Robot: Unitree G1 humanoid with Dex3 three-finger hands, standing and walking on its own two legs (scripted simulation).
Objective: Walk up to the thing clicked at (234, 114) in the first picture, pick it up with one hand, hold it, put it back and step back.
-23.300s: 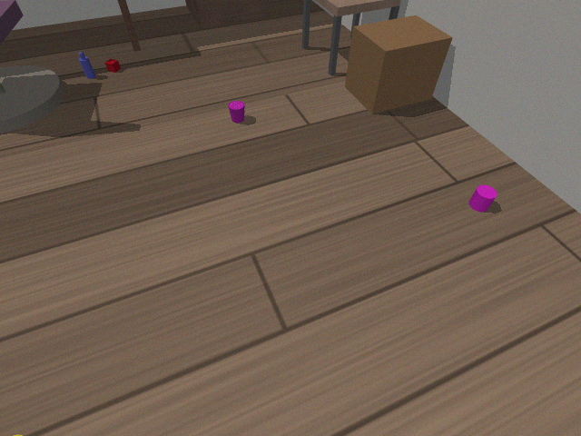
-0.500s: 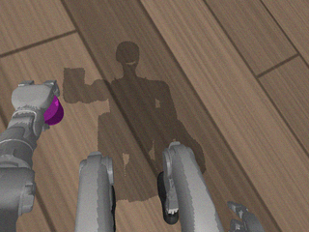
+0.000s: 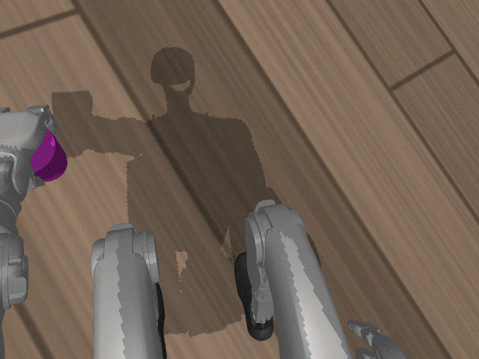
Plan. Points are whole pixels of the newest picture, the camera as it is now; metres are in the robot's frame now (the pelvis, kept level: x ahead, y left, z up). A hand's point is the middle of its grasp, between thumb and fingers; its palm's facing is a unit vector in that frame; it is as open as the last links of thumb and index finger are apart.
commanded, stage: crouch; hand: left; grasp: from above
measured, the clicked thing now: (36, 156) +0.47 +0.29 -0.20
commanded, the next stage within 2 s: lower in 0.26 s
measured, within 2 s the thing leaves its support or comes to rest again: neither
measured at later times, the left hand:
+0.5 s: hand (34, 157) +0.47 +0.29 -0.20, palm faces -0.47 -0.06 -0.88, open 11.2 cm
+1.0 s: hand (49, 160) +0.48 +0.29 -0.26, palm faces -0.46 -0.07 -0.88, open 11.2 cm
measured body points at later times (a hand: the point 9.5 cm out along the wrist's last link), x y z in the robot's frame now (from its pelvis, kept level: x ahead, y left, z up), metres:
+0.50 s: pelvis +0.00 +0.00 -0.04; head +0.25 +0.06 +0.34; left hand +0.49 +0.29 -0.15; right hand +0.05 -0.27 -0.14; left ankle +0.08 +0.12 -0.34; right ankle +0.10 -0.13 -0.34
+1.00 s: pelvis +0.01 +0.00 -0.06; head +0.27 +0.07 +0.29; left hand +0.50 +0.29 -0.21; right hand +0.04 -0.27 -0.15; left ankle +0.08 +0.12 -0.34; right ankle +0.10 -0.13 -0.34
